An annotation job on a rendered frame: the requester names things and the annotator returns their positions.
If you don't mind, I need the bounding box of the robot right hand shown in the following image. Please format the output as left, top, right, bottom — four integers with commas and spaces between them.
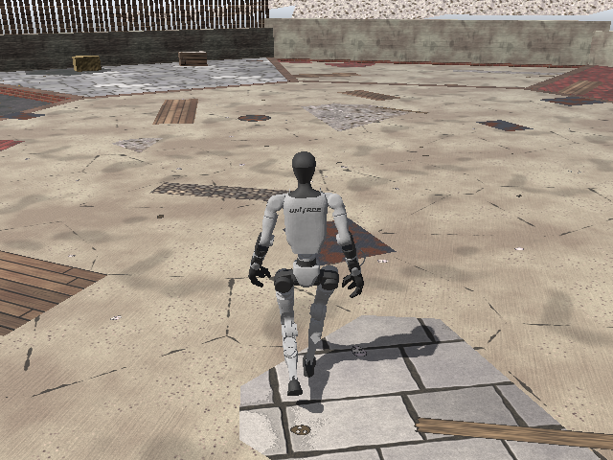
342, 273, 364, 298

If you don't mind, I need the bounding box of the robot right upper arm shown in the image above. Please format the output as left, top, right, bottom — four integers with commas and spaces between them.
325, 193, 352, 246

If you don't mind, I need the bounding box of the robot right shin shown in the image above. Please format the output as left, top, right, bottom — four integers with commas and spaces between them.
306, 305, 327, 365

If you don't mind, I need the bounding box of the robot right thigh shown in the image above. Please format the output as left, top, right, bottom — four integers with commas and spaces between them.
309, 265, 339, 321

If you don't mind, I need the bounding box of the robot left upper arm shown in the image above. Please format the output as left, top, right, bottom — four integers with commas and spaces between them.
259, 194, 285, 247

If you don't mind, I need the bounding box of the robot right forearm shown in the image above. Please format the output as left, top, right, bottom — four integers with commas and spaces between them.
342, 231, 361, 276

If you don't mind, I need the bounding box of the robot left forearm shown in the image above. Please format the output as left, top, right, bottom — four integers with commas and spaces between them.
250, 232, 269, 270

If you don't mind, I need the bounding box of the robot left hand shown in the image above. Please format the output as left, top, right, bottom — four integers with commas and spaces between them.
248, 266, 271, 288

